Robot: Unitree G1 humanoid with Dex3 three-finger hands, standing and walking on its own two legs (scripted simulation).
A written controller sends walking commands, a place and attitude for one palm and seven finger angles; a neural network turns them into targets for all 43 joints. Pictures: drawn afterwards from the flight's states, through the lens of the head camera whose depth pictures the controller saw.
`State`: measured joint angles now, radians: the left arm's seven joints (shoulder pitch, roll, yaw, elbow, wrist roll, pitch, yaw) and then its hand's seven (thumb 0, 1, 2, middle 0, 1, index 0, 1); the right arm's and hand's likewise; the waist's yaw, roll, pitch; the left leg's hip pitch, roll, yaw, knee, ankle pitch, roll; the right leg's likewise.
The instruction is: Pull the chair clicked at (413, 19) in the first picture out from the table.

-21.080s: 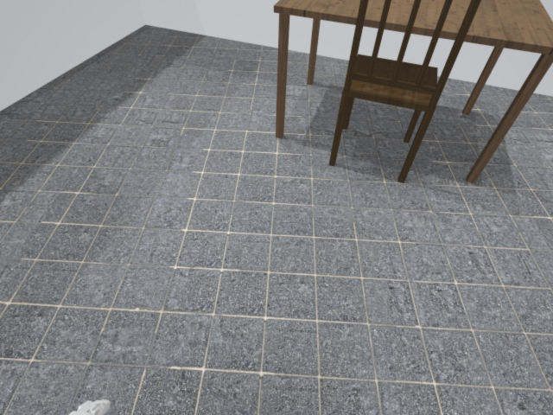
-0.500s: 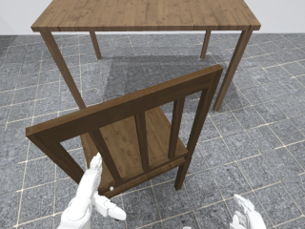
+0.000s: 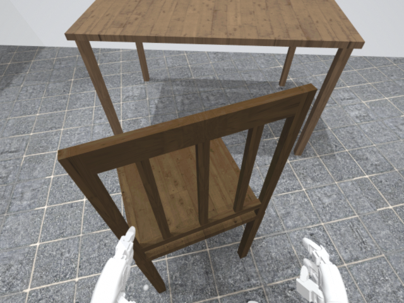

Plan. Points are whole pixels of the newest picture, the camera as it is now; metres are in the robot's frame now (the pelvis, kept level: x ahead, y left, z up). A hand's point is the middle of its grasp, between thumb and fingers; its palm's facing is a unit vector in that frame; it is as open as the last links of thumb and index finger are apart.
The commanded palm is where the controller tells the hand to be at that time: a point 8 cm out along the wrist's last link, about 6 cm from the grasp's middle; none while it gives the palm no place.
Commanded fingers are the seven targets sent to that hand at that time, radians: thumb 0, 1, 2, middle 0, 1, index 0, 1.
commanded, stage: draw the hand back to the body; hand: left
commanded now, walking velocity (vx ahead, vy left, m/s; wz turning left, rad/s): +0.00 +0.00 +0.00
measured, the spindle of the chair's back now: (203, 190) +0.36 +0.01 +0.00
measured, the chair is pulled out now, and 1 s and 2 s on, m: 0.60 0.60 0.60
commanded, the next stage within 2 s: step back with the hand held close in 1.70 s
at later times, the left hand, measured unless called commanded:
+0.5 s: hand (114, 284) +0.16 +0.15 +0.05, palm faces -0.05 -1.00 -0.06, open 17.4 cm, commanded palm +0.13 +0.21 +0.08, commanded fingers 0.00 -0.55 0.20 0.00 0.00 0.00 0.00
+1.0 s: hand (47, 242) +0.19 +0.22 +0.14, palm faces +0.32 -0.86 -0.39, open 13.9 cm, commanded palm +0.15 +0.26 +0.17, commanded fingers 0.00 0.36 0.64 -0.12 -0.19 -0.12 -0.19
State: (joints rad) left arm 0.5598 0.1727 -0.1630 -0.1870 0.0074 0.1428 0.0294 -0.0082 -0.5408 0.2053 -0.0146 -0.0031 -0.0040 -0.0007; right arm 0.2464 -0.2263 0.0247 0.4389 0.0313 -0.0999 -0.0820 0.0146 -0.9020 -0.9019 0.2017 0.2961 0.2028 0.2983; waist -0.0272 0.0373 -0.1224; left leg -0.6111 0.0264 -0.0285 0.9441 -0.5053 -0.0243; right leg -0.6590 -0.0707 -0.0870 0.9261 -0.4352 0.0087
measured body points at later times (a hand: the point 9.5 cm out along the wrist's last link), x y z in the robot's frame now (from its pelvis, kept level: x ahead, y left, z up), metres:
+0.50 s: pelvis -0.02 +0.00 -0.02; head +0.03 -0.01 +0.42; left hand +0.15 +0.20 +0.06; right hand +0.17 -0.22 -0.10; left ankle -0.02 +0.13 -0.69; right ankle +0.01 -0.13 -0.69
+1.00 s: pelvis +0.02 +0.00 +0.04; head +0.01 -0.03 +0.49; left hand +0.17 +0.26 +0.16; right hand +0.20 -0.23 -0.04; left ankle -0.02 +0.13 -0.69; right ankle +0.01 -0.13 -0.69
